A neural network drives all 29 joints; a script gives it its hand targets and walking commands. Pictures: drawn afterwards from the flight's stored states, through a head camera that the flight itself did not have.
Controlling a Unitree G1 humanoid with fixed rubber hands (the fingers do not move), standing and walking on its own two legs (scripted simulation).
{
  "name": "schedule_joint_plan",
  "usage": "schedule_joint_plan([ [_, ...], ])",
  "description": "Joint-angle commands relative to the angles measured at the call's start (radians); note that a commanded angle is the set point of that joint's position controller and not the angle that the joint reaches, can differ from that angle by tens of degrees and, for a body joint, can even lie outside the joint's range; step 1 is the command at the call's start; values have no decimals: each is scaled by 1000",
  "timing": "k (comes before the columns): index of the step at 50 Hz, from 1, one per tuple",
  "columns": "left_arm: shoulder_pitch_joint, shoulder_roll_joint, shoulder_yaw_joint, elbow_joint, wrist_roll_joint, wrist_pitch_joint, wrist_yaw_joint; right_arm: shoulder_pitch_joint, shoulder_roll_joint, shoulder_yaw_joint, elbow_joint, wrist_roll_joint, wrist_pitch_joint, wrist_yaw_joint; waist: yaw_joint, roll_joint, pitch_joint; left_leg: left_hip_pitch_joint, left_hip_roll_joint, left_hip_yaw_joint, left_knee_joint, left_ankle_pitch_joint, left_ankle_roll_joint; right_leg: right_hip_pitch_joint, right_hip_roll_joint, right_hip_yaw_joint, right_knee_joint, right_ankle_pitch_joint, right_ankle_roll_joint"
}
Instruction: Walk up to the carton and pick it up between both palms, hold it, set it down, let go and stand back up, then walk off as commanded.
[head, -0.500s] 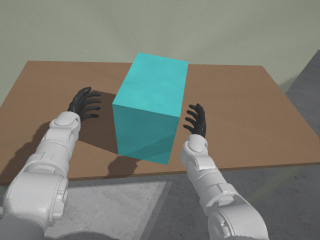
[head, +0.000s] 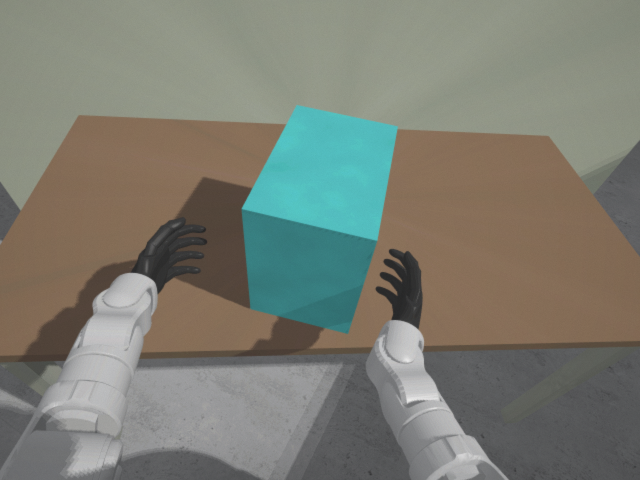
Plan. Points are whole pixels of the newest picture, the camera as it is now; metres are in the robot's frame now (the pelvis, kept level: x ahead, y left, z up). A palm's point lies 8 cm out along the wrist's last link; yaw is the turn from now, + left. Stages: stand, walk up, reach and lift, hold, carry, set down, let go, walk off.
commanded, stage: set down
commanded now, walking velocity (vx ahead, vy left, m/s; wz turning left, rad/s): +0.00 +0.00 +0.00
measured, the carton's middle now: (322, 219) +0.52 -0.03 -0.01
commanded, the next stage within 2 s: let go in 1.70 s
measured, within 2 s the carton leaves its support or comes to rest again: neither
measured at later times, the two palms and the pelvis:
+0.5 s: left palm (124, 329) +0.31 +0.24 +0.00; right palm (411, 368) +0.25 -0.13 -0.01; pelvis +0.01 +0.00 +0.00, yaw +0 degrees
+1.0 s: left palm (135, 363) +0.28 +0.23 -0.03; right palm (418, 376) +0.25 -0.14 -0.03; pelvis +0.03 -0.01 +0.00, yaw -1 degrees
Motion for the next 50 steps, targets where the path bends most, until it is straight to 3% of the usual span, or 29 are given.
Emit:
schedule_joint_plan([
  [1,-148,177,54,-290,-34,-42,-24,7,29,62,-222,27,-38,-12,10,162,-184,236,-32,88,-38,69,-32,263,54,-26,-1,-62,-65],
  [6,-26,161,76,-337,-3,-43,-40,95,20,84,-265,42,-95,-13,38,161,-169,293,-35,90,-25,177,-46,275,63,-27,-8,-1,-63],
  [11,56,155,71,-411,-6,-64,-47,171,15,96,-326,35,-165,-2,44,163,-170,314,-32,90,-7,242,-56,263,68,-29,-8,30,-65],
  [22,163,189,66,-479,-43,-101,-44,282,-1,89,-327,2,-177,38,52,162,-68,229,-8,61,-49,55,-47,255,50,-13,1,-125,-85],
  [31,293,141,68,-494,-8,-82,-26,343,-69,55,-276,-20,-181,88,68,195,-22,241,9,32,-76,57,-71,277,65,-20,1,-156,-96],
  [40,380,95,43,-577,1,-69,10,395,-145,-6,-263,-39,-198,161,72,232,-37,292,15,23,-71,190,-115,281,86,-35,-8,-96,-100],
  [50,493,14,57,-594,59,-3,34,430,-220,-48,-167,-51,-168,234,76,268,-18,399,-1,40,-64,393,-154,265,114,-49,-46,-33,-98],
])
